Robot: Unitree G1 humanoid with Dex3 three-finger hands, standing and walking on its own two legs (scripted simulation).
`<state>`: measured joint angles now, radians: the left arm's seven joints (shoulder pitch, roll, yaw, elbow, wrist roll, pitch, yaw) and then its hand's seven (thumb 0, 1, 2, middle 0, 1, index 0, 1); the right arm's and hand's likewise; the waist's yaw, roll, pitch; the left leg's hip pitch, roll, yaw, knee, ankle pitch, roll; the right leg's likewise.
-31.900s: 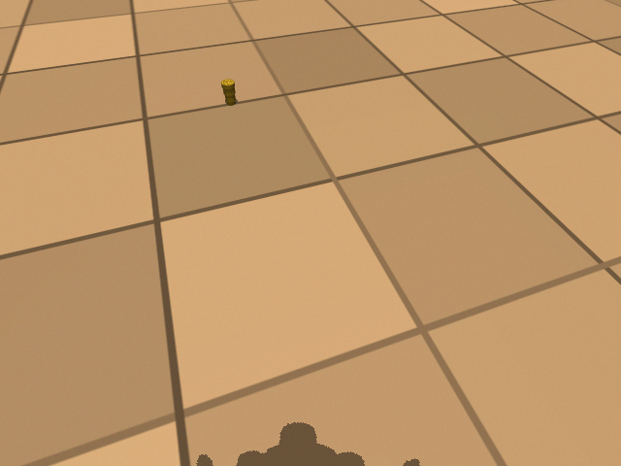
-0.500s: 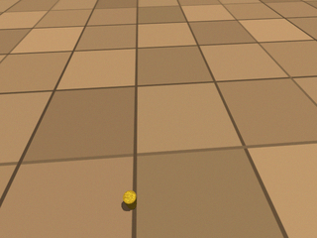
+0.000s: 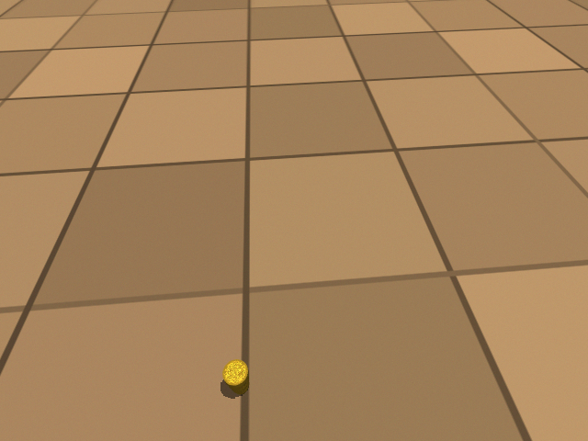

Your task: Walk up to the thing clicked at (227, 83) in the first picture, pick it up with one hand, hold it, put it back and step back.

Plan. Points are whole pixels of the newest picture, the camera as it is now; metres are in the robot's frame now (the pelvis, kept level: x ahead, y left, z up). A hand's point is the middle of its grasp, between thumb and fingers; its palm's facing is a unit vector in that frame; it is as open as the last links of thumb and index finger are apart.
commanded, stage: stand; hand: left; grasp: from above
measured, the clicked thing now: (238, 379) +0.43 +0.22 -0.71
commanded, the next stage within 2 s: step back in 0.84 s
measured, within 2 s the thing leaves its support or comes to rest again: neither
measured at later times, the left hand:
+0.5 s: hand out of the picture +0.07 +0.24 -0.16, palm faces +0.01 -0.94 -0.34, open 7.4 cm
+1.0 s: hand out of the picture +0.07 +0.27 -0.16, palm faces +0.01 -0.93 -0.37, open 7.4 cm
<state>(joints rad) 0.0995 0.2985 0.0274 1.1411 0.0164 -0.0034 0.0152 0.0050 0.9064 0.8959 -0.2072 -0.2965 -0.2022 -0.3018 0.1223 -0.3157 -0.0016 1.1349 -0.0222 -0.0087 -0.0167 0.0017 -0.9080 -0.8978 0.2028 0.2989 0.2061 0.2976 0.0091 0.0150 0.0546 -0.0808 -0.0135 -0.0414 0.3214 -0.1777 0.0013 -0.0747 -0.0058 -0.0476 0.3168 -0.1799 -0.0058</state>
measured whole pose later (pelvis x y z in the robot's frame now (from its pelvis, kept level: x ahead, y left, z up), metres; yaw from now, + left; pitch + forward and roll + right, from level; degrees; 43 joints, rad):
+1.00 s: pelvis -0.02 +0.01 -0.01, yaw +0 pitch -2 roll +0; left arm 0.08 0.35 0.07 1.04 0.01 0.01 0.01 0.01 0.90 0.90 -0.21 -0.30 -0.20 -0.30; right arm 0.07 -0.37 -0.03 1.04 0.00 0.03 0.00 0.00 -0.91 -0.90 0.20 0.30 0.21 0.30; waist 0.00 0.01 0.17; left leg -0.29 -0.03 -0.05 0.69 -0.37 0.03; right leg -0.19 -0.01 -0.05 0.43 -0.20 -0.02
